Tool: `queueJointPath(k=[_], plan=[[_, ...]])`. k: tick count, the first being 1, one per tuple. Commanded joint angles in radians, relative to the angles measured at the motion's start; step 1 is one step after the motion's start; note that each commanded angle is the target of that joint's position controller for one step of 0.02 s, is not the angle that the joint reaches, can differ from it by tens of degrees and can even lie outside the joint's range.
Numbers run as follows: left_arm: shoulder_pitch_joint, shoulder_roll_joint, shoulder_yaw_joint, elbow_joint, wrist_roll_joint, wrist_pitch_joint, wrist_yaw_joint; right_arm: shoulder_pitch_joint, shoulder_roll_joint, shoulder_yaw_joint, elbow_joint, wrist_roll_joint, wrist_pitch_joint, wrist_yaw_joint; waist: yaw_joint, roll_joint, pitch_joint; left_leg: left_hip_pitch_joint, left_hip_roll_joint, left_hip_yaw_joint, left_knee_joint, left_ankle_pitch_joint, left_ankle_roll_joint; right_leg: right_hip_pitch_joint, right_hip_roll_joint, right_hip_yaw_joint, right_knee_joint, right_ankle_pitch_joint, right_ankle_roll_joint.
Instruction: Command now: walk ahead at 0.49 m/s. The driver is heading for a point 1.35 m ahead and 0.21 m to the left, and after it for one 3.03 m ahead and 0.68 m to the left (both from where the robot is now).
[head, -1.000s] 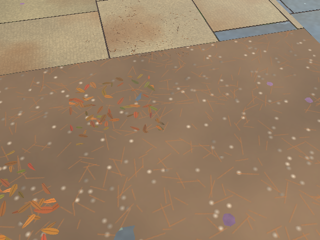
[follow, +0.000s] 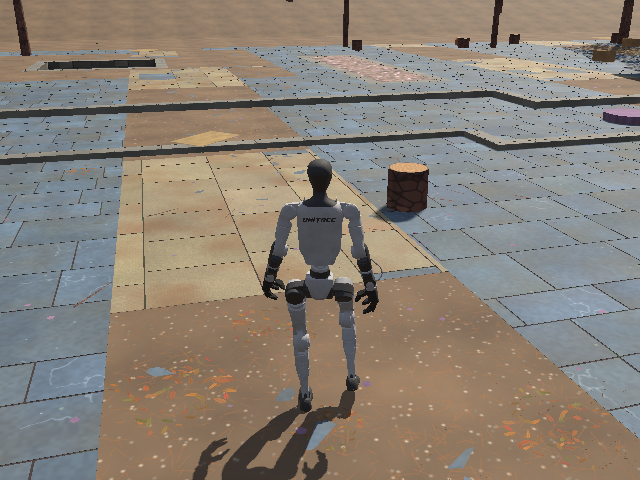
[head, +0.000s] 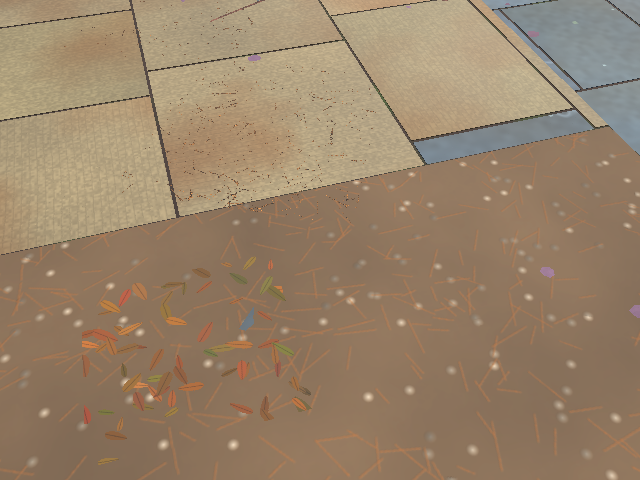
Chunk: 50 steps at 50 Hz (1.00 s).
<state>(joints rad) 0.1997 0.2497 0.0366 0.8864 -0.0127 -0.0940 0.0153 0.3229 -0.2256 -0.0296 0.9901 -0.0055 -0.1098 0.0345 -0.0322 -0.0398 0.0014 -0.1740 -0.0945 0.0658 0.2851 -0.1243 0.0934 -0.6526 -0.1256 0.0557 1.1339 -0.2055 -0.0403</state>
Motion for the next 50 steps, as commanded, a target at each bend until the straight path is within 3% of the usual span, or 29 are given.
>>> queueJointPath(k=[1,5,10,12,13,14,15,16,17,18,19,20,22,24,28,32,37,40,41,42,43,44,45,46,47,48,49,50], plan=[[0.034,0.044,0.012,-0.042,0.012,0.005,0.007,-0.04,-0.134,-0.022,-0.056,0.002,-0.017,-0.02,0.047,0.074,0.053,-0.097,0.284,-0.215,-0.204,0.066,0.172,-0.027,-0.043,0.004,-0.145,0.156,0.027],[-0.126,0.029,0.006,-0.083,0.003,-0.006,-0.005,0.039,-0.161,-0.026,-0.039,0.018,-0.004,-0.034,-0.011,0.078,0.054,-0.015,0.266,-0.163,-0.186,0.082,0.126,0.005,0.002,-0.035,-0.428,0.306,0.036],[-0.25,0.042,0.003,-0.132,-0.01,-0.015,-0.035,0.113,-0.17,-0.032,-0.005,0.026,0.017,-0.036,-0.049,0.094,0.081,0.144,0.326,-0.18,-0.115,0.057,0.112,0.002,0.032,-0.043,-0.577,0.223,0.017],[-0.23,0.063,0.009,-0.138,-0.01,-0.024,-0.046,0.104,-0.182,-0.038,-0.003,0.027,0.027,-0.038,-0.024,0.107,0.068,0.189,0.351,-0.194,-0.061,0.104,0.097,0.054,0.047,-0.051,-0.619,0.144,-0.011],[-0.179,0.081,0.018,-0.128,-0.009,-0.028,-0.047,0.086,-0.189,-0.04,-0.007,0.026,0.033,-0.039,0.011,0.118,0.042,0.191,0.347,-0.186,-0.004,0.209,0.084,0.136,0.07,-0.071,-0.639,0.115,-0.027],[-0.062,0.113,0.038,-0.094,-0.007,-0.031,-0.045,0.065,-0.181,-0.036,-0.013,0.023,0.038,-0.039,0.074,0.112,-0.024,0.175,0.304,-0.149,0.134,0.375,0.062,0.294,0.103,-0.097,-0.661,0.106,-0.051],[0.137,0.179,0.066,-0.04,-0.003,-0.033,-0.037,0.054,-0.144,-0.021,-0.03,0.01,0.038,-0.038,0.151,0.071,-0.158,0.051,0.243,-0.094,0.386,0.381,0.029,0.575,0.044,-0.029,-0.637,0.132,-0.1],[0.287,0.291,0.094,-0.012,0.014,-0.026,-0.034,0.146,-0.04,0.012,-0.049,0.006,0.019,-0.031,0.149,-0.152,-0.315,-0.366,0.089,-0.007,0.8,0.054,-0.052,0.996,-0.212,0.378,-0.671,0.031,-0.246],[0.314,0.236,0.077,-0.004,0.012,-0.023,-0.038,0.157,-0.044,0.016,-0.039,0.018,-0.008,-0.026,0.15,-0.23,-0.384,-0.538,0.039,-0.146,0.983,-0.424,-0.049,1.064,-0.288,0.681,-0.824,-0.058,-0.293],[0.234,0.168,0.055,-0.016,0.007,-0.025,-0.039,0.073,-0.151,-0.013,-0.06,0.045,-0.023,-0.022,0.135,-0.153,-0.25,-0.624,0.105,-0.189,1.061,-0.374,-0.026,0.952,-0.255,0.565,-0.836,-0.077,-0.239],[0.132,0.132,0.041,-0.041,0.005,-0.023,-0.039,0.003,-0.164,-0.017,-0.082,0.049,-0.026,-0.024,0.104,-0.087,-0.156,-0.615,0.162,-0.156,1.036,-0.276,-0.016,0.803,-0.219,0.413,-0.853,-0.004,-0.206],[0.059,0.1,0.031,-0.052,0.009,-0.022,-0.045,-0.034,-0.152,-0.02,-0.087,0.035,-0.021,-0.031,0.075,-0.021,-0.089,-0.573,0.199,-0.139,0.973,-0.199,-0.02,0.665,-0.173,0.309,-0.892,0.07,-0.189],[0.02,0.065,0.021,-0.045,0.018,-0.026,-0.054,-0.007,-0.112,-0.025,-0.08,0.022,0.009,-0.036,0.022,-0.047,-0.043,-0.461,0.238,-0.137,0.882,-0.118,-0.03,0.52,-0.108,0.188,-0.957,0.142,-0.168],[0.055,0.083,0.026,-0.019,0.018,-0.031,-0.051,0.006,-0.086,-0.025,-0.076,0.021,0.027,-0.039,0.005,-0.037,-0.022,-0.455,0.238,-0.122,0.842,-0.076,-0.045,0.483,-0.089,0.12,-0.985,0.241,-0.183],[0.129,0.111,0.033,0.017,0.016,-0.023,-0.028,-0.14,-0.085,-0.031,-0.129,0.009,0.03,-0.041,0.031,-0.014,0.019,-0.569,0.241,-0.117,0.639,0.089,-0.073,0.532,-0.087,0.062,-1.009,0.327,-0.182],[0.182,0.127,0.034,0.04,0.007,-0.014,-0.014,-0.281,-0.065,-0.023,-0.167,0.015,0.022,-0.029,0.073,-0.02,0.05,-0.53,0.208,-0.084,0.409,0.232,-0.073,0.556,-0.067,0.011,-1.029,0.263,-0.156],[0.253,0.136,0.041,0.086,-0.003,0.004,-0.007,-0.407,-0.07,-0.017,-0.216,0.026,0.012,-0.004,0.104,-0.021,0.097,-0.555,0.187,-0.079,0.278,0.182,-0.05,0.698,-0.122,0.014,-0.984,0.252,-0.15],[0.233,0.152,0.051,0.092,-0.006,0.017,-0.001,-0.385,-0.094,-0.024,-0.224,0.027,0.001,0.011,0.069,-0.036,0.073,-0.468,0.161,-0.06,0.235,0.077,-0.015,0.753,-0.147,0.014,-0.907,0.38,-0.129],[0.212,0.162,0.054,0.087,-0.005,0.021,0.0,-0.328,-0.115,-0.035,-0.211,0.026,-0.002,0.01,0.034,-0.051,0.035,-0.364,0.13,-0.034,0.228,0.051,0.001,0.749,-0.138,0.002,-0.843,0.532,-0.118],[0.19,0.156,0.051,0.082,-0.003,0.027,0.0,-0.203,-0.147,-0.055,-0.172,0.024,-0.002,0.006,-0.033,-0.05,-0.038,-0.189,0.092,-0.002,0.213,0.053,0.023,0.72,-0.098,-0.031,-0.699,0.682,-0.097],[0.183,0.13,0.039,0.069,0.006,0.029,-0.001,-0.016,-0.204,-0.081,-0.118,0.021,-0.001,-0.002,-0.106,-0.017,-0.16,0.096,0.137,-0.055,0.241,0.079,0.063,0.581,-0.041,-0.07,-0.464,0.629,-0.064],[0.279,0.036,0.01,0.048,0.018,0.014,-0.01,0.133,-0.308,-0.105,-0.093,-0.002,0.004,-0.011,-0.092,0.197,-0.325,0.502,0.4,-0.457,0.222,0.014,0.198,0.205,0.097,-0.111,-0.06,0.216,0.001],[0.305,0.004,-0.003,0.065,0.002,-0.014,-0.018,0.147,-0.269,-0.09,-0.084,0.009,0.008,-0.007,-0.08,0.323,-0.423,0.61,0.506,-0.817,0.037,-0.104,0.281,-0.003,0.194,0.013,0.16,-0.356,0.018],[0.219,0.106,0.023,0.047,-0.025,-0.033,-0.022,0.072,-0.204,-0.07,-0.094,0.019,0.006,-0.006,-0.079,0.239,-0.282,0.498,0.468,-0.714,0.016,-0.163,0.223,-0.104,0.124,0.071,0.244,-0.327,-0.005],[0.132,0.129,0.028,0.02,-0.035,-0.041,-0.02,-0.018,-0.161,-0.058,-0.117,0.018,0.005,-0.009,-0.056,0.171,-0.17,0.342,0.432,-0.557,0.001,-0.121,0.18,-0.115,0.068,0.038,0.22,-0.236,-0.02],[0.089,0.121,0.032,0.013,-0.024,-0.037,-0.013,-0.094,-0.131,-0.047,-0.128,0.011,0.003,-0.005,-0.019,0.093,-0.09,0.179,0.39,-0.444,-0.036,-0.038,0.155,-0.069,0.022,0.015,0.15,-0.149,-0.019],[0.091,0.113,0.041,0.014,-0.01,-0.024,-0.005,-0.131,-0.1,-0.038,-0.13,0.002,-0.001,-0.001,0.016,0.098,-0.055,0.075,0.349,-0.366,-0.068,0.013,0.133,-0.006,-0.011,0.019,0.084,-0.097,-0.019],[0.118,0.087,0.04,0.02,-0.007,-0.008,-0.003,-0.137,-0.09,-0.034,-0.123,-0.004,-0.003,0.002,0.04,0.119,-0.044,0.015,0.328,-0.324,-0.099,0.03,0.129,0.049,-0.023,0.02,0.053,-0.067,-0.017]])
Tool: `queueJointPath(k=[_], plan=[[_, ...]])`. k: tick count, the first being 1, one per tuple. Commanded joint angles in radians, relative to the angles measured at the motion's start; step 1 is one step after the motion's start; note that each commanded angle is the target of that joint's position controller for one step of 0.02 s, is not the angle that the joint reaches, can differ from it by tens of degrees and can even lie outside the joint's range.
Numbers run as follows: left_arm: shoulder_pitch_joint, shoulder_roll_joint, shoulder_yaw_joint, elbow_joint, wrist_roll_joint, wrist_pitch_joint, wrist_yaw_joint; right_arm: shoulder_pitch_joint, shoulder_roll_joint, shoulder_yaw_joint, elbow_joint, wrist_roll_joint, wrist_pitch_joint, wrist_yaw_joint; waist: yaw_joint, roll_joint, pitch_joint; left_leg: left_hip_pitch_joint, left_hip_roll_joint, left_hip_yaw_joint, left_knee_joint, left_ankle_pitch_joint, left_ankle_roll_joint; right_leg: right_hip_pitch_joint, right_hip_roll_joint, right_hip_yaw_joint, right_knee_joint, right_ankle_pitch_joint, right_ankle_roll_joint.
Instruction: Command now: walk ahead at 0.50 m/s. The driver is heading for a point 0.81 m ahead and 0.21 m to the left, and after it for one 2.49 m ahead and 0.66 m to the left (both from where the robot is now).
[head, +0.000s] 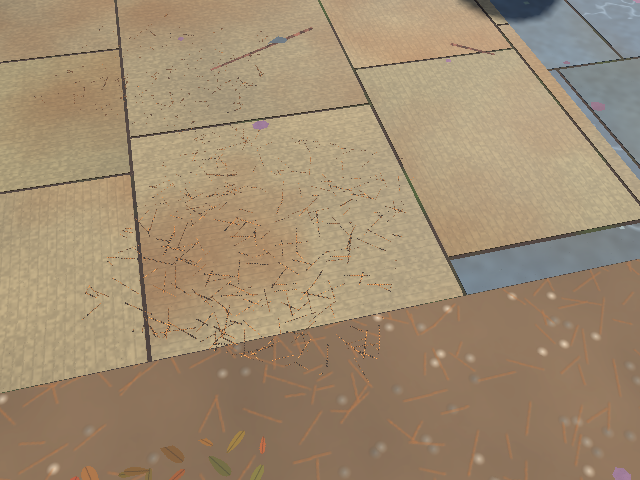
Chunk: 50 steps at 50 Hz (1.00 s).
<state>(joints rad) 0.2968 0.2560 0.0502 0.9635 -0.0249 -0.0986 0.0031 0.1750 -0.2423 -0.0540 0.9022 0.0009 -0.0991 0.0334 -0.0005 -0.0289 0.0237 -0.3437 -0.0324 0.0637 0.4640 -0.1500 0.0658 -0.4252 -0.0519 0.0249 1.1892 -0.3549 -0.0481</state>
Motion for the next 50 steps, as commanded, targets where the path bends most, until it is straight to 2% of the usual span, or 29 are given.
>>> queueJointPath(k=[1,2,4,6,10,14,16,18,19,20,21,22,23,24,25,26,27,28,29,30,32,36,39,42,45,47,48,49,50], plan=[[0.039,0.056,0.024,-0.052,0.007,0.008,0.01,0.025,-0.078,-0.012,-0.024,-0.009,-0.016,0.003,0.018,0.111,-0.059,0.152,0.256,-0.292,-0.301,0.083,0.165,-0.156,-0.1,0.043,-0.027,0.097,-0.005],[0.038,0.048,0.025,-0.054,0.009,0.016,0.012,0.044,-0.092,-0.015,-0.012,-0.008,-0.019,0.0,0.024,0.105,-0.045,0.135,0.251,-0.263,-0.319,0.117,0.174,-0.163,-0.104,0.037,-0.053,0.117,0.002],[-0.028,0.057,0.03,-0.079,0.016,0.023,0.015,0.077,-0.124,-0.022,0.004,-0.008,-0.02,-0.012,0.018,0.084,-0.014,0.146,0.252,-0.23,-0.342,0.17,0.181,-0.234,-0.11,0.034,-0.141,0.2,0.021],[-0.105,0.057,0.032,-0.105,0.021,0.022,0.014,0.114,-0.13,-0.023,0.018,-0.005,-0.013,-0.025,0.0,0.075,0.0,0.184,0.248,-0.204,-0.349,0.203,0.17,-0.293,-0.109,0.03,-0.253,0.302,0.035],[-0.239,0.032,0.022,-0.141,0.016,0.013,0.0,0.172,-0.138,-0.02,0.04,0.005,-0.005,-0.037,-0.041,0.083,0.024,0.219,0.216,-0.138,-0.357,0.189,0.134,-0.266,-0.073,-0.004,-0.485,0.466,0.037],[-0.355,0.03,0.012,-0.18,0.007,0.006,-0.02,0.245,-0.146,-0.024,0.077,0.012,0.008,-0.04,-0.081,0.081,0.061,0.334,0.25,-0.135,-0.327,0.175,0.134,-0.284,-0.047,-0.021,-0.607,0.446,0.03],[-0.393,0.035,0.009,-0.202,0.004,-0.001,-0.033,0.263,-0.152,-0.028,0.092,0.014,0.019,-0.043,-0.084,0.086,0.072,0.401,0.281,-0.143,-0.289,0.207,0.129,-0.298,-0.04,-0.019,-0.645,0.39,0.014],[-0.379,0.053,0.013,-0.209,0.002,-0.008,-0.044,0.253,-0.162,-0.035,0.096,0.017,0.027,-0.047,-0.059,0.101,0.058,0.442,0.303,-0.147,-0.238,0.296,0.115,-0.247,-0.023,-0.029,-0.674,0.317,-0.012],[-0.335,0.072,0.021,-0.2,0.002,-0.01,-0.045,0.234,-0.171,-0.038,0.092,0.017,0.031,-0.048,-0.03,0.115,0.029,0.444,0.3,-0.139,-0.19,0.418,0.103,-0.164,0.0,-0.047,-0.685,0.285,-0.027],[-0.242,0.098,0.036,-0.174,0.005,-0.012,-0.043,0.207,-0.176,-0.039,0.087,0.018,0.035,-0.048,0.026,0.124,-0.028,0.429,0.276,-0.114,-0.088,0.588,0.086,-0.019,0.037,-0.079,-0.703,0.283,-0.048],[-0.07,0.147,0.062,-0.119,0.009,-0.011,-0.036,0.193,-0.154,-0.03,0.079,0.015,0.038,-0.047,0.101,0.106,-0.132,0.354,0.22,-0.074,0.107,0.645,0.058,0.224,0.049,-0.081,-0.702,0.31,-0.08],[0.119,0.228,0.083,-0.086,0.024,-0.01,-0.024,0.208,-0.114,-0.012,0.053,-0.003,0.036,-0.045,0.152,-0.021,-0.287,0.11,0.15,-0.037,0.441,0.33,0.022,0.561,-0.162,0.159,-0.681,0.326,-0.151],[0.153,0.264,0.086,-0.068,0.025,-0.007,-0.031,0.336,0.026,0.026,0.062,0.007,0.014,-0.034,0.083,-0.28,-0.412,-0.267,-0.033,-0.083,0.755,-0.39,-0.027,0.855,-0.372,0.623,-0.813,0.139,-0.292],[0.135,0.163,0.06,-0.078,0.021,-0.01,-0.029,0.263,-0.096,-0.002,0.072,0.035,-0.006,-0.032,0.122,-0.156,-0.36,-0.362,0.015,-0.221,0.867,-0.419,-0.007,0.799,-0.346,0.634,-0.867,0.052,-0.244],[0.048,0.128,0.047,-0.093,0.02,-0.013,-0.024,0.171,-0.145,-0.018,0.039,0.055,-0.015,-0.032,0.105,-0.115,-0.219,-0.41,0.062,-0.203,0.872,-0.327,0.008,0.658,-0.321,0.471,-0.887,0.101,-0.194],[-0.036,0.105,0.037,-0.106,0.023,-0.016,-0.024,0.128,-0.138,-0.02,0.032,0.052,-0.013,-0.04,0.068,-0.035,-0.148,-0.364,0.115,-0.178,0.827,-0.232,0.005,0.508,-0.286,0.351,-0.922,0.185,-0.169],[-0.083,0.076,0.031,-0.108,0.028,-0.02,-0.027,0.113,-0.124,-0.027,0.033,0.039,-0.004,-0.046,0.04,-0.023,-0.09,-0.325,0.144,-0.175,0.772,-0.175,0.001,0.397,-0.252,0.26,-0.963,0.229,-0.152],[-0.104,0.055,0.025,-0.102,0.038,-0.024,-0.028,0.141,-0.103,-0.031,0.04,0.037,0.013,-0.046,0.008,-0.051,-0.073,-0.263,0.169,-0.183,0.739,-0.136,0.001,0.327,-0.224,0.191,-0.996,0.249,-0.136],[-0.105,0.046,0.025,-0.093,0.041,-0.026,-0.028,0.163,-0.077,-0.031,0.048,0.039,0.027,-0.045,-0.004,-0.059,-0.061,-0.234,0.173,-0.18,0.721,-0.118,0.0,0.291,-0.209,0.145,-1.022,0.263,-0.135],[-0.096,0.053,0.027,-0.082,0.041,-0.029,-0.025,0.171,-0.059,-0.031,0.05,0.04,0.039,-0.046,-0.013,-0.055,-0.045,-0.236,0.175,-0.178,0.709,-0.105,-0.003,0.267,-0.204,0.1,-1.04,0.297,-0.138],[-0.079,0.081,0.035,-0.067,0.044,-0.032,-0.015,0.131,-0.057,-0.036,0.031,0.036,0.054,-0.048,-0.017,-0.038,-0.01,-0.298,0.176,-0.189,0.666,-0.035,-0.013,0.258,-0.205,0.034,-1.064,0.354,-0.141],[-0.051,0.098,0.04,-0.051,0.047,-0.025,0.007,0.036,-0.057,-0.042,-0.008,0.024,0.052,-0.037,-0.002,-0.025,0.02,-0.385,0.16,-0.194,0.488,0.148,-0.03,0.309,-0.194,-0.075,-1.079,0.414,-0.123],[-0.029,0.112,0.042,-0.045,0.04,-0.018,0.019,-0.061,-0.041,-0.033,-0.044,0.018,0.049,-0.019,0.027,-0.014,0.048,-0.369,0.152,-0.123,0.34,0.236,-0.029,0.335,-0.188,-0.152,-1.089,0.426,-0.103],[0.035,0.125,0.048,-0.023,0.031,-0.002,0.025,-0.16,-0.025,-0.021,-0.094,0.018,0.049,-0.001,0.064,0.001,0.081,-0.412,0.146,-0.078,0.25,0.216,-0.015,0.443,-0.22,-0.191,-1.061,0.47,-0.101],[0.052,0.145,0.057,-0.016,0.019,0.02,0.026,-0.209,-0.028,-0.019,-0.143,0.022,0.05,0.019,0.064,-0.012,0.089,-0.416,0.124,-0.025,0.2,0.106,0.011,0.54,-0.252,-0.224,-0.987,0.603,-0.091],[0.018,0.175,0.065,-0.03,0.011,0.031,0.031,-0.176,-0.057,-0.032,-0.161,0.024,0.053,0.028,0.021,-0.05,0.041,-0.293,0.067,0.039,0.191,0.008,0.044,0.554,-0.253,-0.255,-0.877,0.917,-0.071],[0.002,0.191,0.069,-0.037,0.007,0.037,0.034,-0.117,-0.083,-0.045,-0.157,0.026,0.056,0.029,-0.019,-0.073,-0.003,-0.196,0.027,0.068,0.198,-0.043,0.065,0.552,-0.251,-0.265,-0.776,1.076,-0.06],[-0.022,0.203,0.071,-0.044,0.004,0.044,0.035,0.003,-0.124,-0.068,-0.134,0.029,0.057,0.027,-0.09,-0.076,-0.069,-0.035,-0.014,0.082,0.163,-0.042,0.095,0.517,-0.232,-0.277,-0.609,1.147,-0.042],[-0.036,0.2,0.067,-0.055,0.003,0.043,0.035,0.167,-0.192,-0.104,-0.092,0.03,0.059,0.012,-0.173,-0.038,-0.154,0.236,-0.033,0.035,0.082,0.02,0.136,0.379,-0.186,-0.288,-0.366,1.011,-0.001]])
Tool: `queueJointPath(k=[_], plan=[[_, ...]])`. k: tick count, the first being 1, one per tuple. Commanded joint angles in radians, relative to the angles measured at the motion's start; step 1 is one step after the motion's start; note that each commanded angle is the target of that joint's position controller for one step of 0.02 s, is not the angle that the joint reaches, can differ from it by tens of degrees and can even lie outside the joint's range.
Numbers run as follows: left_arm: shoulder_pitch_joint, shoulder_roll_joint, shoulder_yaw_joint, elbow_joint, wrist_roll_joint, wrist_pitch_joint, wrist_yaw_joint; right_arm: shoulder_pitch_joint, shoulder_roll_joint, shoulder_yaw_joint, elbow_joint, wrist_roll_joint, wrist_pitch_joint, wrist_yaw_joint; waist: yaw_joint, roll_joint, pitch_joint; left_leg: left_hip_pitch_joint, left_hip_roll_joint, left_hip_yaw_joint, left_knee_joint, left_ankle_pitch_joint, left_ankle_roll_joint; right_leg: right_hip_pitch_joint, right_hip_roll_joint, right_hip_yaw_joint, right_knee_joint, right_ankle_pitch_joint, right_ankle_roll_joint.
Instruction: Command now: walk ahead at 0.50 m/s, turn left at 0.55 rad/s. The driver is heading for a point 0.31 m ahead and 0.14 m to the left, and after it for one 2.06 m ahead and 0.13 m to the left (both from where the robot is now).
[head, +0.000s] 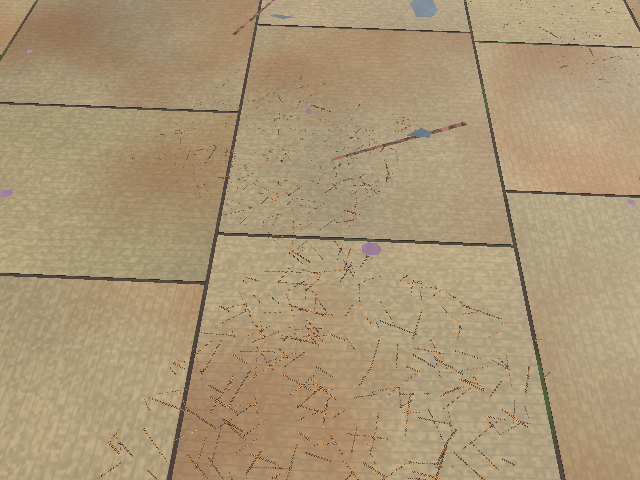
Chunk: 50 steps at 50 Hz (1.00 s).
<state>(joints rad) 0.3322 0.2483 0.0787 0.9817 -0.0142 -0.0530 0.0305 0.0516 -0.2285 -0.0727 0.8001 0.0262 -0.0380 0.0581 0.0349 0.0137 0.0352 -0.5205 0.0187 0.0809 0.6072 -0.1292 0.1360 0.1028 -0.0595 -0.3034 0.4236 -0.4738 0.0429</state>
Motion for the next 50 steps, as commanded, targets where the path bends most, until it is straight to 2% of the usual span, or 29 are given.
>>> queueJointPath(k=[1,2,3,4,5,6,7,9,12,16,19,22,24,25,26,27,28,29,30,31,32,34,39,42,44,46,48,49,50], plan=[[-0.047,0.112,0.01,-0.103,0.034,-0.016,0.001,0.371,-0.302,-0.105,0.033,0.005,0.005,-0.035,-0.176,0.146,-0.229,0.673,0.131,-0.324,-0.065,0.062,0.13,-0.457,-0.084,0.056,0.733,0.378,-0.05],[0.01,0.033,-0.019,-0.157,0.016,-0.06,-0.017,0.347,-0.336,-0.099,-0.004,-0.007,-0.014,-0.027,-0.093,0.255,-0.39,0.929,0.328,-0.918,-0.26,-0.142,0.343,-0.792,0.116,0.281,1.007,-0.144,-0.017],[-0.131,0.125,0.001,-0.178,-0.027,-0.097,-0.03,0.363,-0.249,-0.075,-0.002,-0.015,-0.023,-0.021,-0.158,0.101,-0.342,0.912,0.306,-0.859,-0.33,-0.138,0.275,-0.906,0.059,0.404,1.03,-0.08,-0.046],[-0.18,0.133,0.002,-0.196,-0.041,-0.112,-0.034,0.314,-0.201,-0.063,-0.005,-0.012,-0.033,-0.024,-0.138,0.07,-0.218,0.792,0.27,-0.695,-0.324,-0.072,0.229,-0.941,0.015,0.391,0.965,0.016,-0.072],[-0.177,0.127,0.004,-0.177,-0.021,-0.113,-0.025,0.23,-0.17,-0.052,-0.025,-0.008,-0.039,-0.023,-0.084,-0.029,-0.146,0.628,0.222,-0.572,-0.325,0.029,0.191,-0.874,-0.033,0.389,0.877,0.092,-0.072],[-0.167,0.142,0.016,-0.17,0.003,-0.102,-0.018,0.172,-0.138,-0.042,-0.043,-0.009,-0.04,-0.027,-0.049,-0.03,-0.112,0.506,0.186,-0.488,-0.336,0.12,0.171,-0.798,-0.059,0.387,0.795,0.131,-0.061],[-0.15,0.144,0.021,-0.171,0.009,-0.086,-0.02,0.154,-0.125,-0.035,-0.054,-0.016,-0.041,-0.032,-0.023,-0.013,-0.104,0.433,0.164,-0.452,-0.358,0.162,0.164,-0.736,-0.075,0.39,0.759,0.157,-0.051],[-0.154,0.12,0.021,-0.184,0.02,-0.063,-0.017,0.171,-0.15,-0.039,-0.055,-0.011,-0.044,-0.044,-0.009,-0.004,-0.086,0.36,0.143,-0.406,-0.381,0.239,0.166,-0.709,-0.072,0.37,0.67,0.188,-0.02],[-0.265,0.099,0.014,-0.227,0.029,-0.052,-0.012,0.228,-0.19,-0.048,-0.05,-0.009,-0.042,-0.065,-0.039,0.016,-0.047,0.318,0.108,-0.352,-0.392,0.277,0.146,-0.745,-0.041,0.349,0.476,0.339,0.015],[-0.399,0.072,-0.001,-0.271,0.018,-0.061,-0.027,0.28,-0.184,-0.046,-0.043,-0.005,-0.03,-0.074,-0.093,0.069,-0.027,0.296,0.062,-0.329,-0.372,0.151,0.087,-0.679,0.022,0.341,0.191,0.552,0.009],[-0.458,0.092,-0.001,-0.304,0.008,-0.072,-0.041,0.319,-0.185,-0.046,-0.029,0.0,-0.025,-0.075,-0.116,0.082,-0.021,0.345,0.089,-0.391,-0.329,0.103,0.075,-0.653,0.046,0.355,0.102,0.569,-0.004],[-0.444,0.127,0.008,-0.315,0.005,-0.089,-0.054,0.324,-0.185,-0.047,-0.03,-0.001,-0.014,-0.085,-0.098,0.1,-0.028,0.433,0.126,-0.476,-0.243,0.11,0.064,-0.62,0.057,0.375,0.044,0.473,-0.03],[-0.324,0.157,0.022,-0.287,0.008,-0.1,-0.051,0.292,-0.181,-0.045,-0.047,-0.004,-0.008,-0.087,-0.03,0.128,-0.07,0.435,0.102,-0.491,-0.146,0.227,0.039,-0.461,0.073,0.349,-0.002,0.43,-0.068],[-0.197,0.193,0.037,-0.263,0.022,-0.105,-0.046,0.268,-0.146,-0.032,-0.065,-0.009,-0.011,-0.081,0.032,0.106,-0.169,0.374,0.048,-0.449,0.016,0.262,0.007,-0.244,0.014,0.387,0.014,0.447,-0.113],[-0.021,0.254,0.05,-0.248,0.031,-0.1,-0.037,0.276,-0.1,-0.012,-0.091,-0.031,-0.013,-0.079,0.091,-0.02,-0.327,0.217,-0.033,-0.347,0.308,0.041,-0.035,0.041,-0.165,0.572,0.04,0.404,-0.17],[0.027,0.298,0.061,-0.212,0.035,-0.086,-0.046,0.446,-0.054,0.001,-0.112,0.01,-0.023,-0.075,-0.003,-0.407,-0.421,-0.144,-0.136,-0.275,0.594,-0.483,-0.089,0.311,-0.371,1.06,-0.073,0.188,-0.328],[-0.017,0.185,0.036,-0.241,0.012,-0.08,-0.048,0.425,-0.17,-0.016,-0.077,0.022,-0.021,-0.079,0.021,-0.254,-0.321,-0.252,-0.044,-0.3,0.711,-0.439,-0.098,0.244,-0.36,1.069,-0.112,-0.013,-0.294],[-0.065,0.127,0.021,-0.254,0.008,-0.072,-0.042,0.308,-0.217,-0.029,-0.094,0.012,-0.015,-0.077,0.047,-0.142,-0.187,-0.273,-0.01,-0.265,0.722,-0.339,-0.104,0.103,-0.314,0.887,-0.127,0.012,-0.246],[-0.116,0.122,0.014,-0.258,0.018,-0.064,-0.042,0.257,-0.203,-0.03,-0.106,0.002,-0.01,-0.079,0.025,-0.063,-0.111,-0.23,0.027,-0.233,0.697,-0.266,-0.109,-0.039,-0.272,0.763,-0.15,0.136,-0.223],[-0.142,0.108,0.009,-0.249,0.023,-0.06,-0.042,0.226,-0.187,-0.033,-0.119,-0.009,-0.01,-0.075,0.006,-0.061,-0.058,-0.208,0.055,-0.23,0.648,-0.224,-0.11,-0.135,-0.236,0.678,-0.174,0.231,-0.22],[-0.15,0.102,0.005,-0.243,0.031,-0.062,-0.04,0.239,-0.165,-0.033,-0.123,-0.002,-0.005,-0.069,-0.017,-0.09,-0.048,-0.16,0.081,-0.225,0.619,-0.2,-0.107,-0.194,-0.21,0.604,-0.199,0.284,-0.21],[-0.146,0.106,0.009,-0.227,0.022,-0.07,-0.042,0.241,-0.125,-0.027,-0.134,0.007,0.006,-0.064,-0.026,-0.114,-0.039,-0.149,0.1,-0.197,0.575,-0.183,-0.111,-0.231,-0.194,0.509,-0.244,0.35,-0.223],[-0.09,0.155,0.021,-0.18,0.016,-0.072,-0.046,0.153,-0.083,-0.006,-0.174,-0.01,0.001,-0.06,-0.018,-0.063,-0.031,-0.184,0.101,-0.189,0.34,-0.019,-0.125,-0.21,-0.188,0.389,-0.284,0.516,-0.259],[-0.069,0.176,0.02,-0.168,-0.007,-0.055,-0.047,0.035,-0.07,0.009,-0.197,-0.018,-0.022,-0.042,0.012,-0.063,0.002,-0.116,0.085,-0.106,0.123,0.102,-0.127,-0.226,-0.145,0.332,-0.279,0.541,-0.242],[-0.013,0.2,0.023,-0.149,-0.014,-0.044,-0.047,-0.039,-0.071,0.013,-0.216,-0.011,-0.033,-0.03,0.041,-0.069,0.016,-0.079,0.058,-0.081,0.038,0.108,-0.136,-0.208,-0.157,0.347,-0.261,0.536,-0.24],[0.017,0.217,0.026,-0.134,-0.019,-0.033,-0.046,-0.072,-0.094,0.008,-0.232,-0.003,-0.042,-0.022,0.039,-0.094,0.019,-0.053,0.039,-0.085,-0.029,0.065,-0.129,-0.16,-0.187,0.382,-0.224,0.537,-0.23],[0.015,0.231,0.028,-0.122,-0.024,-0.022,-0.041,-0.028,-0.131,-0.006,-0.226,-0.001,-0.051,-0.02,-0.008,-0.123,-0.005,0.047,0.016,-0.084,-0.097,0.024,-0.107,-0.138,-0.207,0.407,-0.159,0.579,-0.207],[0.001,0.227,0.025,-0.121,-0.027,-0.019,-0.038,0.061,-0.159,-0.022,-0.199,-0.007,-0.054,-0.025,-0.067,-0.12,-0.054,0.197,-0.006,-0.067,-0.147,0.041,-0.084,-0.162,-0.181,0.382,-0.064,0.683,-0.182],[0.005,0.192,0.011,-0.123,-0.019,-0.02,-0.036,0.206,-0.212,-0.048,-0.158,-0.018,-0.054,-0.036,-0.133,-0.102,-0.154,0.433,0.016,-0.087,-0.135,0.067,-0.054,-0.244,-0.124,0.339,0.119,0.702,-0.146]])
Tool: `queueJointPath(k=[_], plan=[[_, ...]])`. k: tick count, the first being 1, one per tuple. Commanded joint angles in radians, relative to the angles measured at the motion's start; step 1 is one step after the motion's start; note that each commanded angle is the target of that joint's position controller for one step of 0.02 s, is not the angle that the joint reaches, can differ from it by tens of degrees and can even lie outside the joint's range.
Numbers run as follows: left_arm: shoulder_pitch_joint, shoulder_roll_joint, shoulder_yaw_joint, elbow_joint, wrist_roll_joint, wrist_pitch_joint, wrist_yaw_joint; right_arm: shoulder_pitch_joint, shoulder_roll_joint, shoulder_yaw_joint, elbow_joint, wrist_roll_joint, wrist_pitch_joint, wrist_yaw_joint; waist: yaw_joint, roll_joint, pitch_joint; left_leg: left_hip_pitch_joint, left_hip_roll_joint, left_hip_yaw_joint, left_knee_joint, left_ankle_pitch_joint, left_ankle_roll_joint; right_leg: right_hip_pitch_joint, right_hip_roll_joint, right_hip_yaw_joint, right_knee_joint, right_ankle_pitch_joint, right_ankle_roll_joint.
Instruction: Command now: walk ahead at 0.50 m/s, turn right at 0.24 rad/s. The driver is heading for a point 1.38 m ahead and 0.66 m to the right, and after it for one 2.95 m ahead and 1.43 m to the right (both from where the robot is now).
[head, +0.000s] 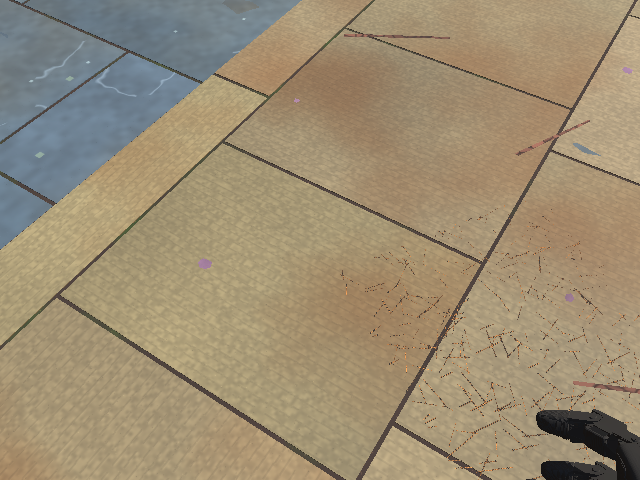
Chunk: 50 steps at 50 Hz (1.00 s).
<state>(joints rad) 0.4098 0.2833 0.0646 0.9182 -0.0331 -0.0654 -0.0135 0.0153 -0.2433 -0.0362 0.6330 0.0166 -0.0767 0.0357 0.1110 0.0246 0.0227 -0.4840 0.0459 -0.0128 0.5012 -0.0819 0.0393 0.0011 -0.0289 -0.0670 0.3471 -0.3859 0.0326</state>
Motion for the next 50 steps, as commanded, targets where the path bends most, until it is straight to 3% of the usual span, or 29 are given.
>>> queueJointPath(k=[1,2,3,4,5,6,8,11,15,19,22,24,25,26,27,28,29,30,31,32,33,37,42,44,47,49,50], plan=[[-0.076,0.074,-0.006,-0.096,0.035,-0.014,0.007,0.425,-0.285,-0.107,0.031,-0.03,-0.009,-0.032,-0.271,0.04,-0.319,0.703,0.225,-0.233,0.014,0.069,0.114,-0.362,-0.081,0.047,0.539,0.287,-0.084],[0.028,0.0,-0.026,-0.113,0.014,-0.032,0.007,0.426,-0.322,-0.106,0.031,-0.043,-0.001,-0.03,-0.204,0.275,-0.422,0.872,0.408,-0.639,-0.117,-0.116,0.243,-0.666,0.043,0.099,0.813,-0.222,-0.048],[-0.019,0.112,0.004,-0.099,-0.013,-0.035,0.006,0.409,-0.232,-0.085,0.033,-0.032,-0.003,-0.026,-0.232,0.167,-0.339,0.793,0.375,-0.627,-0.164,-0.225,0.229,-0.76,-0.005,0.181,0.929,-0.196,-0.048],[-0.081,0.136,0.013,-0.12,-0.019,-0.033,0.005,0.356,-0.182,-0.068,0.038,-0.018,-0.007,-0.026,-0.216,0.148,-0.208,0.687,0.339,-0.467,-0.18,-0.209,0.195,-0.81,-0.044,0.165,0.941,-0.11,-0.056],[-0.111,0.125,0.015,-0.119,-0.009,-0.026,0.009,0.293,-0.146,-0.056,0.04,-0.016,-0.011,-0.022,-0.185,0.094,-0.144,0.566,0.293,-0.362,-0.213,-0.155,0.171,-0.774,-0.079,0.154,0.911,-0.028,-0.053],[-0.121,0.118,0.02,-0.121,0.002,-0.016,0.011,0.239,-0.118,-0.05,0.043,-0.019,-0.016,-0.018,-0.153,0.1,-0.091,0.467,0.259,-0.28,-0.252,-0.106,0.159,-0.738,-0.102,0.155,0.868,0.034,-0.049],[-0.094,0.08,0.019,-0.115,-0.002,0.012,0.009,0.188,-0.097,-0.049,0.055,-0.028,-0.032,-0.018,-0.106,0.104,-0.055,0.356,0.234,-0.166,-0.319,-0.018,0.149,-0.656,-0.121,0.162,0.836,0.102,-0.039],[-0.137,0.054,0.018,-0.143,0.004,0.034,0.009,0.188,-0.12,-0.062,0.084,-0.034,-0.045,-0.031,-0.092,0.053,-0.016,0.337,0.237,-0.05,-0.361,0.095,0.158,-0.697,-0.123,0.173,0.774,0.193,-0.021],[-0.236,0.035,0.008,-0.18,0.011,0.032,-0.011,0.215,-0.154,-0.073,0.114,-0.033,-0.038,-0.047,-0.118,0.035,0.019,0.367,0.215,0.089,-0.374,0.118,0.134,-0.705,-0.109,0.144,0.552,0.379,-0.02],[-0.37,0.027,-0.003,-0.236,0.014,0.03,-0.036,0.268,-0.194,-0.086,0.143,-0.017,-0.022,-0.055,-0.168,0.016,0.062,0.443,0.24,0.16,-0.363,0.119,0.116,-0.699,-0.092,0.075,0.387,0.403,-0.049],[-0.413,0.046,0.001,-0.274,0.014,0.032,-0.05,0.288,-0.217,-0.096,0.162,0.001,-0.002,-0.055,-0.169,0.027,0.071,0.539,0.265,0.192,-0.295,0.228,0.094,-0.694,-0.069,0.031,0.327,0.295,-0.09],[-0.361,0.078,0.019,-0.28,0.014,0.036,-0.052,0.273,-0.249,-0.104,0.16,0.009,0.013,-0.058,-0.124,0.06,0.013,0.568,0.262,0.223,-0.155,0.568,0.071,-0.571,-0.002,-0.033,0.319,0.191,-0.13],[-0.256,0.109,0.039,-0.259,0.01,0.037,-0.049,0.258,-0.259,-0.105,0.158,0.014,0.023,-0.059,-0.06,0.062,-0.048,0.554,0.242,0.246,-0.001,0.712,0.052,-0.431,0.049,-0.065,0.293,0.175,-0.158],[-0.09,0.17,0.074,-0.214,0.007,0.04,-0.037,0.257,-0.243,-0.097,0.154,0.016,0.026,-0.061,0.023,0.038,-0.136,0.459,0.197,0.272,0.224,0.69,0.016,-0.179,0.1,-0.065,0.233,0.236,-0.195],[0.034,0.278,0.108,-0.189,0.005,0.051,-0.014,0.283,-0.176,-0.071,0.13,-0.021,0.017,-0.062,0.045,-0.133,-0.217,0.178,0.139,0.274,0.564,0.221,-0.04,0.109,-0.074,0.222,0.212,0.291,-0.263],[-0.041,0.349,0.107,-0.227,0.007,0.038,-0.016,0.333,-0.071,-0.037,0.072,-0.03,-0.018,-0.055,-0.071,-0.318,-0.334,-0.207,-0.089,0.09,0.884,-0.509,-0.095,0.352,-0.289,0.84,0.019,0.071,-0.467],[-0.016,0.26,0.081,-0.24,0.012,0.023,-0.027,0.222,-0.167,-0.052,0.06,0.009,-0.054,-0.041,0.011,-0.161,-0.365,-0.31,-0.048,-0.088,0.935,-0.481,-0.068,0.363,-0.31,0.882,-0.078,0.018,-0.438],[-0.036,0.207,0.067,-0.23,0.016,0.01,-0.027,0.165,-0.176,-0.053,0.041,0.034,-0.069,-0.034,0.002,-0.134,-0.239,-0.367,-0.007,-0.075,0.899,-0.404,-0.041,0.273,-0.281,0.735,-0.066,0.065,-0.398],[-0.096,0.172,0.056,-0.236,0.012,0.003,-0.027,0.162,-0.165,-0.05,0.051,0.015,-0.075,-0.041,-0.046,-0.046,-0.149,-0.323,0.04,-0.074,0.804,-0.326,-0.031,0.115,-0.232,0.607,-0.058,0.168,-0.359],[-0.161,0.133,0.044,-0.25,0.017,0.001,-0.022,0.166,-0.177,-0.059,0.063,-0.013,-0.069,-0.049,-0.085,-0.047,-0.114,-0.245,0.072,-0.076,0.712,-0.279,-0.034,-0.011,-0.195,0.516,-0.062,0.267,-0.333],[-0.196,0.116,0.036,-0.27,0.028,0.002,-0.017,0.185,-0.182,-0.064,0.069,-0.02,-0.056,-0.048,-0.115,-0.061,-0.095,-0.18,0.086,-0.08,0.676,-0.248,-0.037,-0.096,-0.169,0.47,-0.084,0.33,-0.327],[-0.169,0.155,0.048,-0.269,0.023,-0.005,0.007,0.144,-0.135,-0.054,0.046,-0.034,-0.022,-0.049,-0.125,-0.052,-0.061,-0.144,0.062,-0.047,0.485,-0.133,-0.09,-0.219,-0.126,0.367,-0.125,0.48,-0.33],[-0.099,0.165,0.052,-0.249,0.011,0.008,0.026,-0.033,-0.097,-0.032,0.004,-0.022,-0.031,-0.031,-0.053,-0.102,-0.024,-0.067,-0.013,-0.034,0.122,0.155,-0.107,-0.255,-0.062,0.315,-0.105,0.349,-0.26],[-0.064,0.168,0.054,-0.236,0.007,0.013,0.027,-0.078,-0.11,-0.033,-0.012,-0.012,-0.038,-0.021,-0.035,-0.111,-0.017,-0.041,-0.031,-0.043,0.062,0.172,-0.101,-0.232,-0.081,0.358,-0.08,0.308,-0.254],[-0.044,0.159,0.053,-0.229,0.006,0.023,0.032,-0.079,-0.146,-0.046,-0.021,-0.007,-0.052,-0.008,-0.046,-0.13,-0.02,-0.012,-0.043,-0.067,-0.009,0.091,-0.074,-0.148,-0.112,0.447,0.003,0.282,-0.238],[-0.066,0.156,0.054,-0.236,0.009,0.029,0.034,-0.004,-0.165,-0.058,-0.005,-0.005,-0.062,-0.009,-0.092,-0.163,-0.036,0.086,-0.05,-0.053,-0.043,0.021,-0.042,-0.133,-0.111,0.485,0.07,0.32,-0.216],[-0.078,0.129,0.045,-0.245,0.012,0.029,0.032,0.087,-0.188,-0.072,0.018,-0.012,-0.067,-0.015,-0.14,-0.158,-0.084,0.229,-0.042,-0.045,-0.074,0.028,-0.013,-0.157,-0.066,0.463,0.16,0.372,-0.187]])
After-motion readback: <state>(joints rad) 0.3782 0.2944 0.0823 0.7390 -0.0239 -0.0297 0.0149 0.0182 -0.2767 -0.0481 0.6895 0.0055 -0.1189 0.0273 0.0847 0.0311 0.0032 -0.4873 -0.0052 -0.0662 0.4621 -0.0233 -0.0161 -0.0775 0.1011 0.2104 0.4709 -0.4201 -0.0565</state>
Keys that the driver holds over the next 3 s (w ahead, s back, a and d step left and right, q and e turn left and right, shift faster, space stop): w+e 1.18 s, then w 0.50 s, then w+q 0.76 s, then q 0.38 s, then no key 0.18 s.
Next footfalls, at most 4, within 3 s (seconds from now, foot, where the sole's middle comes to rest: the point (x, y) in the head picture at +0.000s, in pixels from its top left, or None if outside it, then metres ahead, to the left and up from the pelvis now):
0.52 right None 0.39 -0.18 -0.77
1.02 left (423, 360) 0.73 -0.12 -0.77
1.52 right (597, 371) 0.75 -0.50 -0.77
2.06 left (585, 236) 1.14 -0.54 -0.77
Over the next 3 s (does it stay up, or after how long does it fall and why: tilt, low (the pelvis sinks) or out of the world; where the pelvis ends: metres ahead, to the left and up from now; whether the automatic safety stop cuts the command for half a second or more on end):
stays up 1.28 -0.70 0.00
